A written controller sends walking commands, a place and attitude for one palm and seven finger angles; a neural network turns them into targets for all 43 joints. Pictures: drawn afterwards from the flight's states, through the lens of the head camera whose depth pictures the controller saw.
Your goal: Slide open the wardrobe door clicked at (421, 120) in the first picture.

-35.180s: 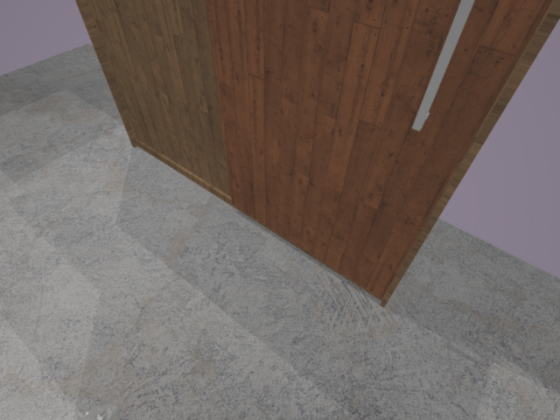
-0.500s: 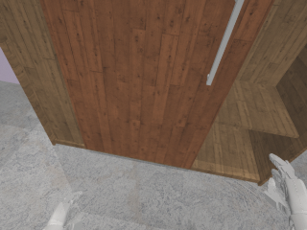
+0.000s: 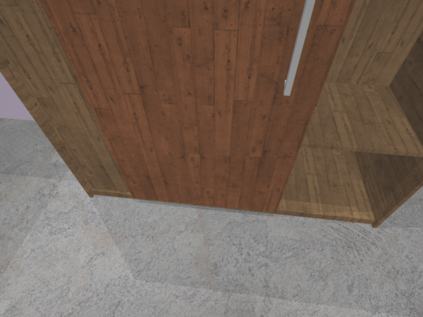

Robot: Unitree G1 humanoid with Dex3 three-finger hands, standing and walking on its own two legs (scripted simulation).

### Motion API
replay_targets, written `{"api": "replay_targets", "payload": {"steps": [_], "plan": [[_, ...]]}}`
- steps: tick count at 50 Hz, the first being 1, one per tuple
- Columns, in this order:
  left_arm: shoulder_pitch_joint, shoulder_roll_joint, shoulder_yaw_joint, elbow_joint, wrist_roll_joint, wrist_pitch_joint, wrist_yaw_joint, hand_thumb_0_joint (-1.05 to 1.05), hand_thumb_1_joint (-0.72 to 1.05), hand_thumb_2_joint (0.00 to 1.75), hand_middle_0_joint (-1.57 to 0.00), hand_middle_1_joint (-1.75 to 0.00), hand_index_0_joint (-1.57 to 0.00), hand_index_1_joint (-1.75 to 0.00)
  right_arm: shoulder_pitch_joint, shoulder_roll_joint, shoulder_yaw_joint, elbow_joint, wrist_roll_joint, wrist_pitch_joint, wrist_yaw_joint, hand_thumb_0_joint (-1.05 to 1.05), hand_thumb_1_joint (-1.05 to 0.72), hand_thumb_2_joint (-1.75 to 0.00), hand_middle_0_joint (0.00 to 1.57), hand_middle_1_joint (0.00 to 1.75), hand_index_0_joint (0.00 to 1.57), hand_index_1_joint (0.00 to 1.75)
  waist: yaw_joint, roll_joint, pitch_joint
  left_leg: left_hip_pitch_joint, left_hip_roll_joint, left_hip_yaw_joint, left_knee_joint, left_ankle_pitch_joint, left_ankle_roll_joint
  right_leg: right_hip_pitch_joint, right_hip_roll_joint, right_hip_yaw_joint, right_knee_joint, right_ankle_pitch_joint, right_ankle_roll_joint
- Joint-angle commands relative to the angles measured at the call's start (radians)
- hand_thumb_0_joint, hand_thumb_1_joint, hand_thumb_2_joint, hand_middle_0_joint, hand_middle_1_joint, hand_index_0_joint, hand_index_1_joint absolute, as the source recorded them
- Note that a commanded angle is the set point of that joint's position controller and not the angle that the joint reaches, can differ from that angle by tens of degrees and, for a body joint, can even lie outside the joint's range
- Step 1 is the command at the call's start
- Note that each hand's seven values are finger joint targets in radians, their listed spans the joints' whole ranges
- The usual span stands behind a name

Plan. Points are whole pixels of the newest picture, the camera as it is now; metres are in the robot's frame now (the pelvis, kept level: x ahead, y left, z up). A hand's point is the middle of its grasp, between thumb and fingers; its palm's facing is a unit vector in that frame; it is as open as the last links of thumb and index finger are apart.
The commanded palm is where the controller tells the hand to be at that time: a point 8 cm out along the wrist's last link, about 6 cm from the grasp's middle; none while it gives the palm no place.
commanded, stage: let the arm hang, fingers relaxed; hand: right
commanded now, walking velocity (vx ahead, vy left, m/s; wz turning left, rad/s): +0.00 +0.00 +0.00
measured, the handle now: (299, 37) +0.70 -0.17 +0.19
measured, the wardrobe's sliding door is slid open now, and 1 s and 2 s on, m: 0.50 0.50 0.50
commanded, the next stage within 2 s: look to check the result in 0.48 s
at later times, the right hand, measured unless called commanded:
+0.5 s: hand out of the picture +0.11 -0.24 -0.15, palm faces -0.03 +0.95 -0.30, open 7.4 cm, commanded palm none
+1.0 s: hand out of the picture +0.12 -0.24 -0.15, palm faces -0.04 +0.94 -0.34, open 7.4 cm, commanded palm none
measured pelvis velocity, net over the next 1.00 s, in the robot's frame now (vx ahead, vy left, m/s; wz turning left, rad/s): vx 0.05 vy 0.01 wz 0.03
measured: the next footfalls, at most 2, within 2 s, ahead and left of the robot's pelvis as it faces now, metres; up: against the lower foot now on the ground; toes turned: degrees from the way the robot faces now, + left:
none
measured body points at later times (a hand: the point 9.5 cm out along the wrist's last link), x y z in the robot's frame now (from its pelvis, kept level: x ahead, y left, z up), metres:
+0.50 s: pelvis +0.03 -0.01 +0.01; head +0.04 +0.00 +0.46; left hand +0.10 +0.29 -0.13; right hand +0.12 -0.29 -0.13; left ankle -0.01 +0.09 -0.74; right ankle +0.07 -0.10 -0.74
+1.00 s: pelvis +0.05 +0.01 +0.01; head +0.06 +0.01 +0.46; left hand +0.12 +0.30 -0.13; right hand +0.12 -0.29 -0.13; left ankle -0.01 +0.09 -0.74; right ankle +0.07 -0.10 -0.74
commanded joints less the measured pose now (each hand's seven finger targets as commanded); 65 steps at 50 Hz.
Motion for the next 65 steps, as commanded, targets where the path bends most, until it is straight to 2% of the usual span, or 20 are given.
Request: {"api": "replay_targets", "payload": {"steps": [1,5,9,11,17,19,25,31,34,37,50,56,59,65], "plan": [[-0.036,0.188,0.04,-0.046,-0.003,-0.032,0.013,0.0,0.9,0.9,-0.2,-0.3,-0.2,-0.3,-0.056,-0.17,-0.031,-0.046,0.002,-0.038,-0.014,0.0,-0.9,-0.9,0.2,0.3,0.2,0.3,0.011,-0.011,-0.011,-0.072,0.157,-0.173,-0.17,-0.172,0.034,0.053,-0.101,0.122,-0.11,-0.1,-0.032],[-0.058,0.193,0.04,-0.031,-0.002,-0.032,0.009,0.0,0.9,0.9,-0.2,-0.3,-0.2,-0.3,-0.081,-0.188,-0.031,-0.039,0.004,-0.038,-0.014,0.0,-0.9,-0.9,0.2,0.3,0.2,0.3,0.007,0.034,0.02,-0.071,0.158,-0.171,-0.18,-0.173,0.028,0.049,-0.104,0.124,-0.135,-0.099,-0.033],[-0.092,0.203,0.036,-0.022,-0.003,-0.034,0.004,0.0,0.9,0.9,-0.2,-0.3,-0.2,-0.3,-0.111,-0.209,-0.028,-0.042,0.005,-0.041,-0.014,0.0,-0.9,-0.9,0.2,0.3,0.2,0.3,0.007,0.027,0.012,-0.059,0.159,-0.168,-0.174,-0.129,0.02,0.073,-0.108,0.125,-0.148,-0.046,-0.031],[-0.112,0.216,0.036,-0.022,-0.004,-0.039,0.002,0.0,0.9,0.9,-0.2,-0.3,-0.2,-0.3,-0.115,-0.22,-0.029,-0.046,0.005,-0.044,-0.014,0.0,-0.9,-0.9,0.2,0.3,0.2,0.3,0.0,0.018,-0.023,-0.024,0.158,-0.163,-0.162,-0.08,0.015,0.084,-0.115,0.128,-0.156,-0.006,-0.034],[-0.162,0.233,0.031,-0.019,-0.008,-0.052,0.0,0.0,0.9,0.9,-0.2,-0.3,-0.2,-0.3,-0.155,-0.237,-0.03,-0.056,0.006,-0.054,-0.016,0.0,-0.9,-0.9,0.2,0.3,0.2,0.3,-0.001,0.012,-0.08,0.042,0.169,-0.156,-0.147,0.084,0.003,0.136,-0.125,0.122,-0.157,0.148,-0.031],[-0.173,0.241,0.029,-0.017,-0.009,-0.054,0.0,0.0,0.9,0.9,-0.2,-0.3,-0.2,-0.3,-0.169,-0.242,-0.03,-0.058,0.007,-0.054,-0.016,0.0,-0.9,-0.9,0.2,0.3,0.2,0.3,0.001,-0.01,-0.086,0.052,0.17,-0.156,-0.149,0.096,0.001,0.147,-0.127,0.125,-0.165,0.165,-0.029],[-0.207,0.258,0.028,-0.017,-0.01,-0.054,0.0,0.0,0.9,0.9,-0.2,-0.3,-0.2,-0.3,-0.19,-0.25,-0.032,-0.058,0.006,-0.054,-0.014,0.0,-0.9,-0.9,0.2,0.3,0.2,0.3,0.004,-0.022,-0.081,0.057,0.173,-0.162,-0.17,0.098,0.0,0.168,-0.127,0.121,-0.177,0.167,-0.024],[-0.213,0.272,0.026,-0.021,-0.012,-0.054,0.001,0.0,0.9,0.9,-0.2,-0.3,-0.2,-0.3,-0.189,-0.259,-0.033,-0.059,0.006,-0.057,-0.016,0.0,-0.9,-0.9,0.2,0.3,0.2,0.3,0.005,-0.009,-0.118,0.083,0.179,-0.164,-0.176,0.171,-0.003,0.202,-0.128,0.108,-0.159,0.217,-0.02],[-0.219,0.274,0.026,-0.018,-0.012,-0.053,0.004,0.0,0.9,0.9,-0.2,-0.3,-0.2,-0.3,-0.194,-0.256,-0.03,-0.054,0.008,-0.056,-0.017,0.0,-0.9,-0.9,0.2,0.3,0.2,0.3,0.007,-0.018,-0.106,0.081,0.181,-0.163,-0.18,0.189,-0.003,0.209,-0.13,0.103,-0.161,0.223,-0.019],[-0.213,0.272,0.026,-0.019,-0.013,-0.053,0.004,0.0,0.9,0.9,-0.2,-0.3,-0.2,-0.3,-0.189,-0.26,-0.031,-0.054,0.007,-0.057,-0.018,0.0,-0.9,-0.9,0.2,0.3,0.2,0.3,0.007,0.0,-0.114,0.094,0.185,-0.157,-0.177,0.241,-0.007,0.217,-0.13,0.095,-0.151,0.25,-0.019],[-0.211,0.273,0.024,-0.013,-0.013,-0.048,0.006,0.0,0.9,0.9,-0.2,-0.3,-0.2,-0.3,-0.187,-0.26,-0.027,-0.048,0.009,-0.053,-0.02,0.0,-0.9,-0.9,0.2,0.3,0.2,0.3,0.008,0.011,-0.095,0.09,0.18,-0.163,-0.191,0.216,-0.004,0.229,-0.134,0.09,-0.164,0.226,-0.019],[-0.201,0.265,0.024,-0.013,-0.014,-0.048,0.008,0.0,0.9,0.9,-0.2,-0.3,-0.2,-0.3,-0.173,-0.259,-0.029,-0.052,0.007,-0.056,-0.025,0.0,-0.9,-0.9,0.2,0.3,0.2,0.3,0.005,0.04,-0.107,0.106,0.181,-0.16,-0.185,0.301,-0.015,0.236,-0.129,0.078,-0.147,0.255,-0.02],[-0.204,0.262,0.025,-0.01,-0.013,-0.047,0.008,0.0,0.9,0.9,-0.2,-0.3,-0.2,-0.3,-0.178,-0.254,-0.028,-0.052,0.009,-0.053,-0.025,0.0,-0.9,-0.9,0.2,0.3,0.2,0.3,0.008,0.002,-0.086,0.098,0.182,-0.164,-0.189,0.278,-0.009,0.231,-0.129,0.075,-0.154,0.239,-0.017],[-0.201,0.258,0.023,-0.008,-0.012,-0.046,0.009,0.0,0.9,0.9,-0.2,-0.3,-0.2,-0.3,-0.178,-0.254,-0.029,-0.05,0.009,-0.054,-0.024,0.0,-0.9,-0.9,0.2,0.3,0.2,0.3,0.007,0.006,-0.074,0.096,0.181,-0.169,-0.196,0.273,-0.011,0.228,-0.129,0.071,-0.16,0.22,-0.014]]}}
